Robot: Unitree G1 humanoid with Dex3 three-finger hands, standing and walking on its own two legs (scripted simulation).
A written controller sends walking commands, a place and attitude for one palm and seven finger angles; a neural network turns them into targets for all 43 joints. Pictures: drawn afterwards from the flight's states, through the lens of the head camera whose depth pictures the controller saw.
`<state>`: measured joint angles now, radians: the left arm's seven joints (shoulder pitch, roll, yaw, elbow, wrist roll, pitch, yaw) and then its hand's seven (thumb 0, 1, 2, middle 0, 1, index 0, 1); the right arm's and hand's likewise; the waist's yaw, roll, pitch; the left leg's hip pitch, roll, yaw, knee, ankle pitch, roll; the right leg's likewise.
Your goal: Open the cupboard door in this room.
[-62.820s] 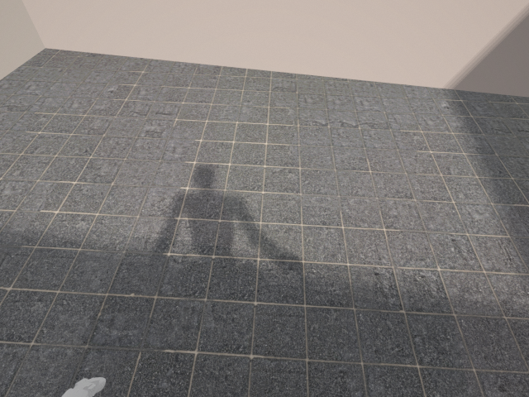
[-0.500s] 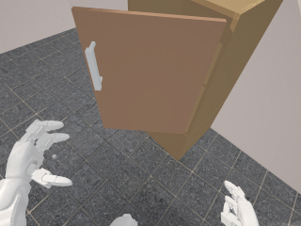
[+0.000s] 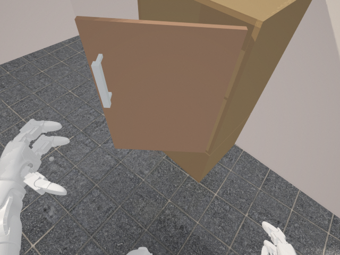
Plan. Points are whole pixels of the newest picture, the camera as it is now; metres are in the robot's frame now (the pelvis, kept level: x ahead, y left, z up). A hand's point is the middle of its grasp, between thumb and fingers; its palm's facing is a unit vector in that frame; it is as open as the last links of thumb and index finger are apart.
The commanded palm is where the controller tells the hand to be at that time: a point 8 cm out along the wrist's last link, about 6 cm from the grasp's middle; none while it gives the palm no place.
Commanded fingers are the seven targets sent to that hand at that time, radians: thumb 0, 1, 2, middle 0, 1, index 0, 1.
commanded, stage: raise the hand with hooked fingers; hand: left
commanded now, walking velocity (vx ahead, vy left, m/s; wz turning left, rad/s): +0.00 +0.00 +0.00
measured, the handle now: (103, 82) +0.56 +0.24 +0.06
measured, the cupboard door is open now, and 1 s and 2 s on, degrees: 42 42 42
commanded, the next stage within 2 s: move the hooked fingers beside the handle in 0.32 s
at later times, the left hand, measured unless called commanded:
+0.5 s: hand (61, 163) +0.28 +0.25 +0.07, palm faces +0.07 -1.00 -0.03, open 14.0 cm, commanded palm +0.27 +0.30 +0.07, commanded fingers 0.00 -0.50 0.30 -0.30 -1.20 -0.30 -1.20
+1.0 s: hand (72, 131) +0.37 +0.26 +0.07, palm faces +0.05 -1.00 -0.01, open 14.0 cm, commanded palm +0.35 +0.31 +0.07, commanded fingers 0.00 -0.50 0.30 -0.30 -1.20 -0.30 -1.20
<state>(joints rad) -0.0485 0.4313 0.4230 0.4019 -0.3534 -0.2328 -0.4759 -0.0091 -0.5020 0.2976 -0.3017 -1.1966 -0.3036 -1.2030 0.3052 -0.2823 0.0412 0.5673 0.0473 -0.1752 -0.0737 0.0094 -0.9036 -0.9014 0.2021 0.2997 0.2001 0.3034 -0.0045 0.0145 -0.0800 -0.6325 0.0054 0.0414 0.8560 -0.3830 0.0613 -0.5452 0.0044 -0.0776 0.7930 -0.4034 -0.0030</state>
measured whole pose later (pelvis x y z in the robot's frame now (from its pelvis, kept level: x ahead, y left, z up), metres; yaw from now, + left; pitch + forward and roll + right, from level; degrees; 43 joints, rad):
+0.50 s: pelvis +0.00 -0.02 +0.00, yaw +0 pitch +9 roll -2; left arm -0.06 0.41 0.42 0.46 -0.35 -0.27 -0.47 -0.01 -0.50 0.30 -0.30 -1.20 -0.31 -1.20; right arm 0.27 -0.27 0.05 0.58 0.05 -0.17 -0.09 0.01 -0.90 -0.90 0.20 0.30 0.20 0.30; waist 0.00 0.02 -0.08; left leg -0.63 0.02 0.02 0.86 -0.38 0.03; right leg -0.55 0.02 -0.09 0.81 -0.41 -0.03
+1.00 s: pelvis +0.00 -0.02 -0.01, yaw -1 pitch +12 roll -2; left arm -0.40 0.52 0.48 0.82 -0.29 -0.32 -0.51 -0.01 -0.50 0.30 -0.30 -1.20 -0.31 -1.20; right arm 0.33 -0.29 0.04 0.61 0.05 -0.09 -0.08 0.01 -0.91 -0.90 0.20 0.30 0.20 0.30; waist -0.05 0.01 -0.08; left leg -0.72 0.03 0.04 0.90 -0.39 0.03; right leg -0.65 0.03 -0.08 0.85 -0.42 -0.03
